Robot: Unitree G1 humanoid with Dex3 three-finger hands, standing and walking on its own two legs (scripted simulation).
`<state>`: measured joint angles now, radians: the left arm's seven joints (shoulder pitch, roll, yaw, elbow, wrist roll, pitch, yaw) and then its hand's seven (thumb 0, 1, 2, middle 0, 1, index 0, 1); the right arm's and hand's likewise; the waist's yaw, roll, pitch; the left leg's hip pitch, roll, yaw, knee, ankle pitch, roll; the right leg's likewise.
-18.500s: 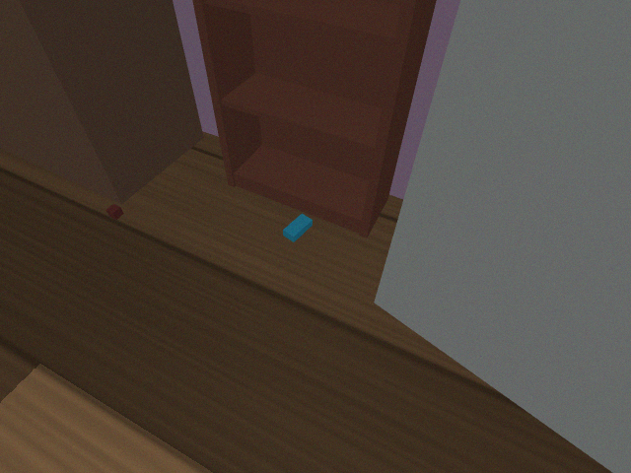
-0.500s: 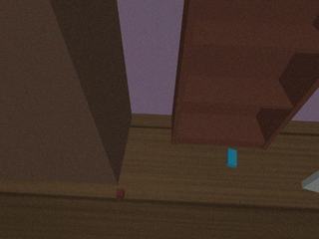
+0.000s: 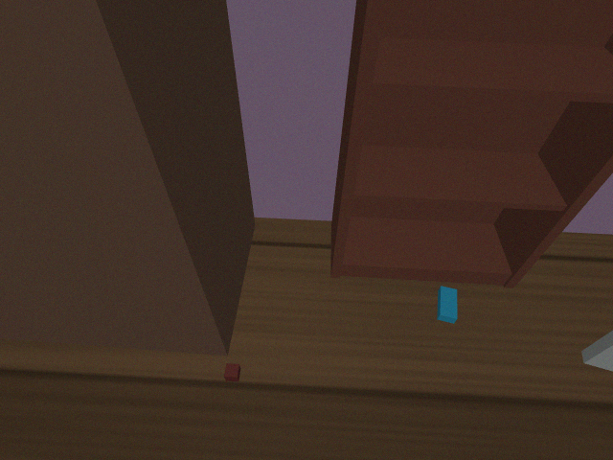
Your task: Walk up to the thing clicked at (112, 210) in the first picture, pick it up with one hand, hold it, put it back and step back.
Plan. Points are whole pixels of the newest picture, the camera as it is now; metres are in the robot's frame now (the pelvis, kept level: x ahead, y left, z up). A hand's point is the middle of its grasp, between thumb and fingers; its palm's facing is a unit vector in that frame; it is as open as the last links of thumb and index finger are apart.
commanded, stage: stand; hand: left
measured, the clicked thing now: (232, 372) +0.49 +0.22 -0.76
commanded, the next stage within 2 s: walk up in 0.54 s
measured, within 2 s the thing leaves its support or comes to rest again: neither
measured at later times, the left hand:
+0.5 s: hand out of the picture +0.07 +0.26 -0.16, palm faces -0.03 -0.94 -0.34, open 7.4 cm
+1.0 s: hand out of the picture +0.12 +0.26 -0.17, palm faces -0.02 -0.94 -0.35, open 7.4 cm
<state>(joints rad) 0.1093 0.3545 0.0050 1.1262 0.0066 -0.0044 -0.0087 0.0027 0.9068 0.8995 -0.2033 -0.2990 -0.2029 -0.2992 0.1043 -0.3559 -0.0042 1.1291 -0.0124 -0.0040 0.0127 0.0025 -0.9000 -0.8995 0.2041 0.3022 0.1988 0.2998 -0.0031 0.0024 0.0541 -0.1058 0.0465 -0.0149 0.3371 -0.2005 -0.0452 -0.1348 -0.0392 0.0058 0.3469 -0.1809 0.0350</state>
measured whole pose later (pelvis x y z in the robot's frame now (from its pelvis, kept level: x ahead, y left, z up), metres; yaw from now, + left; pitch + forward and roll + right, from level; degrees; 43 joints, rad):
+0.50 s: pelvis +0.00 +0.00 +0.00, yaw +0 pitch -2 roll +0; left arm 0.12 0.35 0.01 1.13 0.01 0.00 -0.01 0.00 0.91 0.90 -0.20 -0.30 -0.20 -0.30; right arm 0.12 -0.36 -0.01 1.12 -0.01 0.00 0.01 0.00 -0.90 -0.90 0.20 0.30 0.20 0.30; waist 0.00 0.00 0.06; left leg -0.11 0.04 -0.01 0.34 -0.20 -0.04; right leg -0.14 -0.04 0.01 0.35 -0.18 0.04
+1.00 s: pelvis +0.05 +0.00 -0.02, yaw -1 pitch -2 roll +0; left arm 0.16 0.36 0.04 1.02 0.00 0.01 -0.01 0.00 0.91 0.90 -0.20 -0.30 -0.20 -0.30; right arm 0.18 -0.37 -0.04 1.01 -0.02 -0.01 0.01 0.00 -0.90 -0.90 0.20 0.30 0.20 0.30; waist 0.00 -0.01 0.08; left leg -0.11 0.05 0.00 0.52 -0.37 -0.04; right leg -0.16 -0.03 0.02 0.55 -0.35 0.02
